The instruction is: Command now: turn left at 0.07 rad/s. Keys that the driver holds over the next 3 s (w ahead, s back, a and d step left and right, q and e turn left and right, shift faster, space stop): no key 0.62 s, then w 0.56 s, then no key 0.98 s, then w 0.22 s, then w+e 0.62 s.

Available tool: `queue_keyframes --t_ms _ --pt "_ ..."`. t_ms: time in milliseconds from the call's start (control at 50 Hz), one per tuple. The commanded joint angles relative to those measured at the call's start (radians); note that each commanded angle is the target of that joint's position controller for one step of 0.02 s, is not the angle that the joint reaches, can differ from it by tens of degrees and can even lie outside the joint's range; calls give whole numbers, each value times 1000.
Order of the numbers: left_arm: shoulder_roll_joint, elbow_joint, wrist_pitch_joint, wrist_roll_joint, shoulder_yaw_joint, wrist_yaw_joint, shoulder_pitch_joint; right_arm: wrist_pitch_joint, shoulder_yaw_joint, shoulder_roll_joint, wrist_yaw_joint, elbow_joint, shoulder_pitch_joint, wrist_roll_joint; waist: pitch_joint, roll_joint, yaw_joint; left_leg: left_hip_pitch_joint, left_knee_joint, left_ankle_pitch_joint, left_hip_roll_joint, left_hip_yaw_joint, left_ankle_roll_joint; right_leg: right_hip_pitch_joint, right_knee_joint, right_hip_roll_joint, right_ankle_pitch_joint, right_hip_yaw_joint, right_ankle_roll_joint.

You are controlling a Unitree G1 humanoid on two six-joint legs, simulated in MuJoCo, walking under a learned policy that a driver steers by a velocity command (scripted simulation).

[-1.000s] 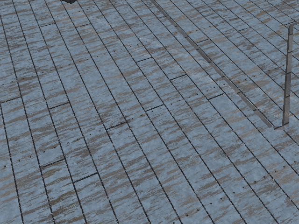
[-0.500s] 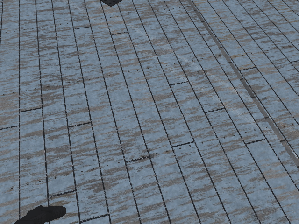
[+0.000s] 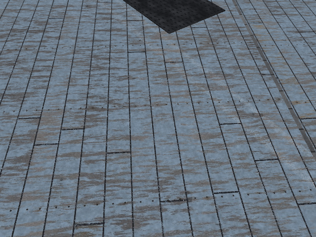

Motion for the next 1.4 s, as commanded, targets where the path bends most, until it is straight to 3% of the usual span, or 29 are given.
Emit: queue_keyframes --t_ms 20,160,420,620,660,680,720,740,760,800,840,860,880,900,920,940,960,1000,1020,1080,1120,1180,1240,1280,1300,1340,1360,1380,1400 --pt "105 -43 -15 -4 27 7 -33 -35 -27 -124 -5 -51 -10 8 -4 83 -7 -99 -160 -11 74 -85 39 87 -45 -40 8 49 -14" --pt "102 25 -14 -13 29 14 -25 -35 -24 -108 -11 -26 18 15 -36 23 -16 -40 -120 152 55 -60 44 117 -30 -47 117 52 -10" --pt "112 150 12 -21 36 37 -41 -41 -24 -96 -12 67 39 19 -34 24 -11 -13 -136 243 35 -29 36 163 -28 -50 165 53 -12" --pt "104 226 20 -22 37 44 -47 -43 -17 -92 -19 152 61 20 -10 23 -10 -15 -165 196 28 -16 33 163 -49 -43 132 47 -9" --pt "92 246 23 -27 35 45 -29 -38 -21 -104 -22 177 89 26 -10 49 -17 -20 -203 -85 24 -28 55 137 -12 3 -108 -3 -11" --pt "93 245 21 -31 37 45 -39 -36 -30 -134 -25 176 90 32 25 86 -26 -36 -238 -284 49 -78 89 72 43 33 -253 -36 -14" --pt "85 210 -6 -37 35 36 -103 -45 -48 -192 -28 179 125 44 113 183 -59 -27 -368 -527 207 -298 185 -107 204 37 -282 -62 -22" --pt "79 194 -24 -42 33 27 -124 -57 -56 -207 -29 184 129 48 155 204 -65 -34 -407 -519 282 -395 232 -160 272 -5 -254 -26 -37" --pt "84 189 -40 -49 35 18 -127 -69 -54 -194 -29 184 123 45 175 196 -60 2 -412 -449 313 -425 252 -222 314 -37 -282 1 -52" --pt "85 186 -68 -58 36 1 -110 -82 -53 -172 -22 179 100 52 164 164 -41 75 -377 -299 303 -365 232 -241 239 -70 -318 11 -78" --pt "77 239 -82 -56 43 -10 6 -77 -54 -175 -16 167 37 65 103 131 25 -29 -306 -171 209 -207 174 49 13 -18 -123 -66 -76" --pt "90 286 -79 -49 55 -9 104 -75 -51 -170 -13 163 33 59 55 111 56 -109 -235 -91 156 -148 153 225 -7 27 -45 -86 -55" --pt "119 314 -76 -45 68 -7 213 -80 -40 -137 -11 152 11 51 11 32 102 -193 -50 30 91 -61 112 365 -53 -32 -72 24 -71" --pt "236 329 -74 -48 94 -2 346 -93 -19 -59 -9 114 5 38 -54 -258 125 -384 305 -75 -37 81 27 513 -218 -266 -213 426 -192" --pt "219 334 -87 -32 77 -13 365 -107 -27 -78 -12 96 -10 60 -63 -262 117 -500 537 -268 -60 -9 23 504 -333 -389 -344 724 -296" --pt "167 302 -101 -29 57 -14 260 -118 -35 -111 -7 96 -11 83 28 -147 65 -578 645 -204 13 -61 51 438 -332 -392 -399 659 -286" --pt "130 272 -108 -29 46 -17 186 -126 -36 -117 1 107 -8 85 64 -102 38 -590 654 -98 59 -52 73 391 -338 -342 -381 540 -246" --pt "99 247 -109 -28 29 -22 137 -131 -50 -130 3 115 -25 60 83 -66 12 -558 564 53 114 -22 79 336 -356 -271 -167 354 -187" --pt "84 251 -103 -24 21 -20 158 -128 -52 -122 8 116 -28 54 70 -77 11 -521 529 96 122 -4 71 321 -362 -240 -72 286 -172" --pt "110 261 -91 -19 19 -2 227 -114 -47 -84 17 96 -91 47 63 -60 21 -536 429 175 119 42 28 326 -373 -216 170 183 -189" --pt "127 254 -84 -16 19 9 233 -112 -36 -63 18 62 -179 46 81 -46 33 -530 293 240 110 58 8 295 -388 -204 226 136 -189" --pt "139 250 -80 -21 20 18 269 -115 -23 -49 30 27 -292 52 103 -60 59 -445 113 355 76 93 5 244 -420 -186 209 82 -181" --pt "132 265 -68 -26 20 23 304 -123 -16 -49 46 2 -357 50 123 -58 58 -363 3 396 37 106 24 260 -365 -190 405 39 -167" --pt "143 264 -57 -25 26 26 293 -127 -25 -78 55 3 -325 50 75 -85 17 -288 -29 385 17 89 54 322 -282 -209 571 30 -142" --pt "153 256 -53 -23 30 28 271 -129 -37 -108 54 22 -263 45 25 -103 -22 -217 -30 367 -5 87 73 355 -213 -212 692 34 -124" --pt "152 237 -41 -22 30 26 233 -131 -67 -172 45 104 -20 33 -121 -87 -147 77 -87 484 -21 96 119 329 75 -152 785 6 -69" --pt "119 213 -43 -1 18 24 260 -127 -75 -232 34 135 108 6 -259 31 -162 384 4 843 161 -79 173 114 346 -90 431 -8 -35" --pt "-24 246 -52 -5 -21 10 459 -117 -67 -259 38 147 116 -2 -463 297 -58 680 -5 1068 447 -448 398 -161 744 85 -497 22 20" --pt "72 281 -61 -32 5 4 442 -107 -54 -184 43 144 113 17 -503 164 -99 579 -91 873 403 -497 393 -163 850 66 -518 172 18"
